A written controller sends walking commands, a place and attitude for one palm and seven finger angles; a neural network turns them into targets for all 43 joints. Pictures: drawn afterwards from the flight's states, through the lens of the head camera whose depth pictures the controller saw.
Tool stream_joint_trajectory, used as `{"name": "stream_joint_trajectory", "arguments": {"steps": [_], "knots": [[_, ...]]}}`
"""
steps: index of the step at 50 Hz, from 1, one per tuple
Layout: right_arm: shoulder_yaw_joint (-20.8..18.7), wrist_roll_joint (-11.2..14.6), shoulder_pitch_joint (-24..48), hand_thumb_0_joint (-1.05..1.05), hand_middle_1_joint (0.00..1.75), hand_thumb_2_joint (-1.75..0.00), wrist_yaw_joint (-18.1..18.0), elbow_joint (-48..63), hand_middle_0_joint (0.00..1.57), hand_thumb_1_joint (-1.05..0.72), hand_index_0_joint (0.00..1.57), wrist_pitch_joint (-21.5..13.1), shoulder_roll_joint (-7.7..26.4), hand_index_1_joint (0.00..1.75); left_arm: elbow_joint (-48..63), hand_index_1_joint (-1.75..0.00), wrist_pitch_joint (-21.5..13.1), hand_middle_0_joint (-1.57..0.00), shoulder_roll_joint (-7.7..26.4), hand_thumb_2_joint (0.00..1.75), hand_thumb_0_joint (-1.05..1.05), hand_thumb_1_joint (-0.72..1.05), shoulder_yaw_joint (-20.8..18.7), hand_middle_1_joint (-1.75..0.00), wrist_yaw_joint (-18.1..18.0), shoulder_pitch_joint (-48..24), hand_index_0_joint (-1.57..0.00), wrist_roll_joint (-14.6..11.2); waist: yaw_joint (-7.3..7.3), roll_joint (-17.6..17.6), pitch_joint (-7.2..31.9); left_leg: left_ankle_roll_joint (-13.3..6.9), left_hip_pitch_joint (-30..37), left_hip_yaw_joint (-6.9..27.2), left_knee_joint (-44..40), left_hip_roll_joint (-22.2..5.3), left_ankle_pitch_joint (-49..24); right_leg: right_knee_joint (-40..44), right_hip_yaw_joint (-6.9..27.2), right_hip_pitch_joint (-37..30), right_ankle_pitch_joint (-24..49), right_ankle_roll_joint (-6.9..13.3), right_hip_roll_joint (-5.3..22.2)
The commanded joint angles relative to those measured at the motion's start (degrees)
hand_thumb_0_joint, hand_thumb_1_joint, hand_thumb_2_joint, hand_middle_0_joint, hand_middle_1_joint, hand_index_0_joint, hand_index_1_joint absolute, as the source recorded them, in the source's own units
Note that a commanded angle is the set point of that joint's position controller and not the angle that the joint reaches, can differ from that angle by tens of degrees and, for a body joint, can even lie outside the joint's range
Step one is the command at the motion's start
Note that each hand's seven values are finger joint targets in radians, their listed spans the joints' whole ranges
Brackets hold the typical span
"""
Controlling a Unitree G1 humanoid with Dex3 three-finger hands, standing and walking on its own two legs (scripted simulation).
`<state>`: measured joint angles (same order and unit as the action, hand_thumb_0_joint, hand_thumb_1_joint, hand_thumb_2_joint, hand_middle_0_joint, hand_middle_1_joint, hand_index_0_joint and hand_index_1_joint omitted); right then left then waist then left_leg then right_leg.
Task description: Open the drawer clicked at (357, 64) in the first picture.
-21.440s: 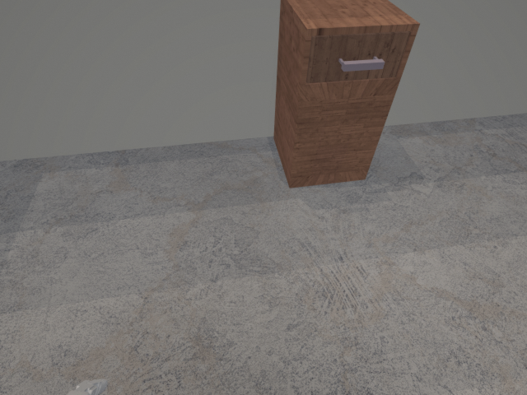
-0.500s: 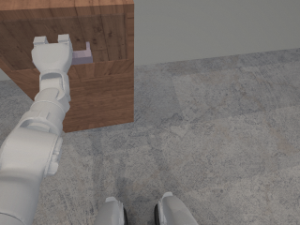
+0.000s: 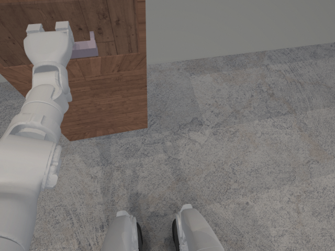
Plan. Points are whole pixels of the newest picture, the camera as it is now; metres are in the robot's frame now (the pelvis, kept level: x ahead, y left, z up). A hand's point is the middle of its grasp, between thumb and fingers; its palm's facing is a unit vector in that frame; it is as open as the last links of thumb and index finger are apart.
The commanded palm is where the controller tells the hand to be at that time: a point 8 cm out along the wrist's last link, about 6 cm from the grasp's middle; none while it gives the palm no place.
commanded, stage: lift the fingers back up to retry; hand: left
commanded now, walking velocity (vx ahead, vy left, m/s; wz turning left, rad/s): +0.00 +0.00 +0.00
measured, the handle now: (64, 44) +0.64 +0.20 +0.03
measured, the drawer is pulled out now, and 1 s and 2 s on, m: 0.00 0.00 0.00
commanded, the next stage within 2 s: re-aim the fingers above the handle in 0.80 s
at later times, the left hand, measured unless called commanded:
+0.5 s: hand (61, 57) +0.56 +0.19 +0.06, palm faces -0.03 -0.05 -1.00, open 13.8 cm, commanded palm +0.54 +0.18 +0.12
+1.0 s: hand (55, 61) +0.53 +0.19 +0.08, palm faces +0.01 -0.04 -1.00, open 13.8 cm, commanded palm +0.52 +0.19 +0.14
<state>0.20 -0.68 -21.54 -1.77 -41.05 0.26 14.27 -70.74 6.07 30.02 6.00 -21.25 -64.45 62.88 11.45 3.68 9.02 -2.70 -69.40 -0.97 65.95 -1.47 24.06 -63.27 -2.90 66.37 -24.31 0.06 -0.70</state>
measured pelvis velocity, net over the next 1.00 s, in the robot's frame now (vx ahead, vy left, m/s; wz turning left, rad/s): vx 0.07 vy -0.01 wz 0.02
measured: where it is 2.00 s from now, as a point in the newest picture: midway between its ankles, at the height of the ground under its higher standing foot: outside the picture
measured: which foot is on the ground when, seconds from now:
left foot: down 0.00-1.00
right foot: down 0.00-1.00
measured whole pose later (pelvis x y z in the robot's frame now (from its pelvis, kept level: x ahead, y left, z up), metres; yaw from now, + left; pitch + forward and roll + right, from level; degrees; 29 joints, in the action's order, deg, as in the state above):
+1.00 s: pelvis +0.07 -0.01 +0.07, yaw +1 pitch +19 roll -1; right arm -4.3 -1.2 -17.4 -0.9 -41.0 4.0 14.4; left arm -55.9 -0.6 21.4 3.7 -23.4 -41.6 63.4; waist 4.9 3.1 8.7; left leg -1.2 -41.9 -1.2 45.5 -1.1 22.4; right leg -43.3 -2.2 39.4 -22.7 0.9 -1.1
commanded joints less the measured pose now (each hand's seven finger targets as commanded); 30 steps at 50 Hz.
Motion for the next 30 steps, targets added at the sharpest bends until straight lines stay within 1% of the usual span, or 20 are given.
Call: {"name": "stream_joint_trajectory", "arguments": {"steps": [1, 3, 5, 6, 8, 11, 14, 15, 16, 17, 18, 20, 21, 23, 24, 25, 26, 27, 29, 30], "knots": [[-3.7, 0.1, -10.3, 0.0, 0.3, -0.9, -0.6, 2.2, 0.2, -0.9, 0.2, -0.9, 10.6, 0.3, 1.9, -1.2, 1.6, -0.3, 7.3, 0.3, 0.0, -0.5, -0.5, -1.2, 1.8, -15.4, -0.3, 0.2, 2.57, 1.1, 20.9, -0.3, 21.7, 3.9, -10.1, 0.5, -2.6, 10.5, -0.2, -7.4, 1.5, 1.1, -2.5], [-3.9, 0.0, -10.5, 0.0, 0.3, -0.9, -0.5, 2.3, 0.2, -0.9, 0.2, -0.8, 10.4, 0.3, 5.6, -1.2, 1.4, -0.3, 7.5, 0.3, 0.0, -0.5, -0.6, -1.2, 2.1, -18.3, -0.3, -0.4, 2.52, 2.5, 23.7, -0.2, 24.4, 4.0, -10.7, 0.3, -4.2, 10.9, -0.1, -9.1, 2.7, 1.1, -2.5], [-3.9, 0.3, -10.5, 0.0, 0.3, -0.9, -0.7, 2.7, 0.2, -0.9, 0.2, -0.5, 10.4, 0.3, 6.7, -1.2, 1.4, -0.3, 10.0, 0.3, 0.0, -0.5, -2.6, -1.2, 2.1, -16.8, -0.3, -0.5, 1.29, 2.7, 26.0, -0.1, 26.5, 4.0, -11.6, 0.4, -5.3, 11.8, 0.0, -11.5, 3.4, 1.1, -2.7], [-3.8, 0.3, -10.1, 0.0, 0.3, -0.9, -0.9, 3.0, 0.2, -0.9, 0.2, -0.5, 10.1, 0.3, 7.9, -1.2, 1.3, -0.3, 8.3, 0.3, 0.0, -0.5, -1.1, -1.2, 2.3, -17.7, -0.3, -0.8, 1.66, 3.1, 25.9, -0.2, 27.3, 3.8, -12.0, 0.5, -5.3, 12.5, 0.1, -11.9, 3.4, 0.9, -2.7], [-4.0, 0.3, -10.3, 0.0, 0.3, -0.9, -0.9, 2.6, 0.2, -0.9, 0.2, -0.5, 9.9, 0.3, 9.4, -1.2, 0.8, -0.3, 7.7, 0.3, 0.0, -0.5, -0.9, -1.2, 2.3, -19.0, -0.3, -1.1, 1.92, 2.6, 25.2, -0.1, 29.4, 4.3, -13.1, 0.3, -6.1, 13.5, -0.1, -12.4, 4.2, 0.9, -2.9], [-4.0, 0.3, -10.2, 0.0, 0.3, -0.9, -1.2, 2.4, 0.2, -0.9, 0.2, -0.6, 9.8, 0.3, 11.2, -1.2, -0.2, -0.3, 8.2, 0.3, 0.0, -0.5, -1.3, -1.2, 1.8, -19.6, -0.3, -1.2, 1.4, 3.1, 24.6, -0.1, 31.2, 4.3, -14.4, 0.4, -6.8, 15.0, 0.0, -13.8, 4.7, 0.9, -2.9], [-4.4, 0.0, -10.7, 0.0, 0.3, -0.9, -1.3, 2.0, 0.2, -0.9, 0.2, -0.8, 9.5, 0.3, 14.4, -1.2, -1.9, -0.3, 7.9, 0.3, 0.0, -0.5, -1.9, -1.2, 1.1, -20.1, -0.3, -1.7, 1.25, 4.1, 26.5, -0.1, 35.1, 4.1, -15.1, 0.4, -11.0, 16.4, 0.2, -16.0, 7.5, 1.0, -3.1], [-4.5, 0.0, -11.0, 0.0, 0.3, -0.9, -1.3, 1.7, 0.2, -0.9, 0.2, -0.7, 9.6, 0.3, 15.0, -1.2, -2.4, -0.3, 10.1, 0.3, 0.0, -0.5, -4.0, -1.2, 0.7, -19.1, -0.3, -1.6, 0.3, 3.9, 27.0, 0.1, 36.0, 4.2, -15.5, 0.3, -12.8, 16.6, 0.2, -17.4, 8.7, 1.1, -3.3], [-4.6, -0.1, -10.8, 0.0, 0.3, -0.9, -1.3, 1.9, 0.2, -0.9, 0.2, -0.6, 9.3, 0.3, 14.8, -1.2, -2.6, -0.3, 8.3, 0.3, 0.0, -0.5, -2.8, -1.2, 0.6, -18.0, -0.3, -1.7, 0.34, 3.4, 26.6, 0.0, 36.3, 3.7, -15.7, 0.5, -13.5, 17.5, 0.4, -18.4, 9.2, 1.0, -3.3], [-4.7, -0.1, -10.9, 0.0, 0.3, -0.9, -1.3, 1.8, 0.2, -0.9, 0.2, -0.5, 9.4, 0.3, 16.2, -1.2, -3.2, -0.3, 9.4, 0.3, 0.0, -0.5, -4.0, -1.2, 0.1, -17.9, -0.3, -1.7, -0.09, 3.4, 26.9, 0.1, 37.1, 3.7, -16.2, 0.5, -14.8, 17.8, 0.4, -19.5, 10.3, 1.1, -3.4], [-4.9, -0.2, -10.9, 0.0, 0.3, -0.9, -1.3, 1.6, 0.2, -0.9, 0.2, -0.4, 9.2, 0.3, 17.7, -1.2, -3.9, -0.3, 8.8, 0.3, 0.0, -0.5, -3.9, -1.2, -0.5, -18.8, -0.3, -1.7, -0.25, 3.9, 27.6, 0.2, 38.3, 3.7, -16.3, 0.5, -16.8, 18.0, 0.4, -20.3, 11.6, 1.2, -3.4], [-5.1, -0.3, -10.9, 0.0, 0.3, -0.9, -1.0, 1.1, 0.2, -0.9, 0.2, -0.2, 9.1, 0.3, 17.8, -1.2, -4.2, -0.3, 9.3, 0.3, 0.0, -0.5, -5.1, -1.2, -1.8, -16.8, -0.3, -1.5, -0.93, 4.7, 26.8, 0.3, 39.5, 3.1, -16.8, 0.7, -19.4, 18.9, 0.4, -21.7, 13.7, 1.3, -3.5], [-5.1, -0.4, -10.7, 0.0, 0.3, -0.9, -1.0, 1.0, 0.2, -0.9, 0.2, 0.1, 9.3, 0.3, 18.1, -1.2, -4.2, -0.3, 10.7, 0.3, 0.0, -0.5, -6.3, -1.2, -2.6, -16.4, -0.3, -1.2, -1.37, 4.5, 26.4, 0.4, 39.7, 3.1, -17.3, 0.7, -20.5, 19.2, 0.4, -22.6, 14.5, 1.3, -3.5], [-5.4, -0.7, -10.5, 0.0, 0.3, -0.9, -0.6, 0.8, 0.2, -0.9, 0.2, 0.4, 9.2, 0.3, 20.5, -1.2, -4.2, -0.3, 10.4, 0.3, 0.0, -0.5, -6.7, -1.2, -3.8, -17.0, -0.3, -1.0, -1.96, 5.5, 28.9, 0.6, 42.0, 2.6, -17.5, 0.9, -24.9, 19.4, 0.4, -25.2, 18.3, 1.5, -3.5], [-5.5, -0.7, -10.6, 0.0, 0.3, -0.9, -0.3, 0.7, 0.2, -0.9, 0.2, 0.6, 9.1, 0.3, 20.3, -1.2, -3.8, -0.3, 10.3, 0.3, 0.0, -0.5, -7.0, -1.2, -4.4, -15.3, -0.3, -0.8, -2.43, 5.3, 29.7, 0.7, 43.2, 2.6, -17.8, 0.9, -27.2, 19.5, 0.2, -26.4, 20.1, 1.4, -3.6], [-5.7, -0.7, -10.3, 0.0, 0.3, -0.9, -0.1, 0.5, 0.2, -0.9, 0.2, 1.0, 9.2, 0.3, 20.0, -1.2, -3.1, -0.3, 11.0, 0.3, 0.0, -0.5, -8.0, -1.2, -4.8, -13.7, -0.3, -0.8, -2.85, 5.0, 29.0, 0.8, 43.6, 2.2, -18.0, 0.9, -29.0, 19.8, 0.3, -27.5, 21.9, 1.4, -3.6], [-5.7, -0.8, -10.1, 0.0, 0.3, -0.9, 0.1, 0.8, 0.2, -0.9, 0.2, 1.2, 9.0, 0.3, 20.4, -1.2, -2.5, -0.3, 8.9, 0.3, 0.0, -0.5, -6.7, -1.2, -4.9, -12.7, -0.3, -0.9, -3.07, 4.8, 29.6, 0.8, 44.1, 1.9, -18.3, 1.0, -30.7, 20.1, 0.2, -29.2, 23.8, 1.3, -3.6], [-5.8, -0.6, -9.8, 0.0, 0.3, -0.9, 0.4, 0.7, 0.2, -0.9, 0.2, 1.5, 9.0, 0.3, 19.8, -1.2, -1.6, -0.3, 9.2, 0.3, 0.0, -0.5, -7.4, -1.2, -4.8, -10.7, -0.3, -1.1, -3.72, 4.6, 29.1, 0.9, 44.4, 1.5, -18.8, 1.0, -32.3, 20.5, 0.2, -30.7, 25.5, 1.4, -3.6], [-6.0, -0.4, -9.6, 0.0, 0.3, -0.9, 0.8, 0.7, 0.2, -0.9, 0.2, 2.1, 8.9, 0.3, 18.4, -1.2, 0.2, -0.3, 6.0, 0.3, 0.0, -0.5, -5.1, -1.2, -4.1, -8.5, -0.3, -1.8, -3.36, 2.8, 27.3, 0.8, 45.1, 1.0, -19.6, 1.1, -34.9, 21.7, 0.2, -32.6, 28.5, 1.1, -3.6], [-6.2, -0.1, -9.4, 0.0, 0.3, -0.9, 0.9, 0.6, 0.2, -0.9, 0.2, 2.5, 9.1, 0.3, 18.9, -1.2, 0.9, -0.3, 6.8, 0.3, 0.0, -0.5, -5.5, -1.2, -3.4, -8.6, -0.3, -2.0, -3.32, 1.8, 26.6, 0.8, 45.3, 1.0, -20.2, 0.9, -35.0, 22.2, 0.4, -33.6, 29.5, 1.0, -3.6]]}}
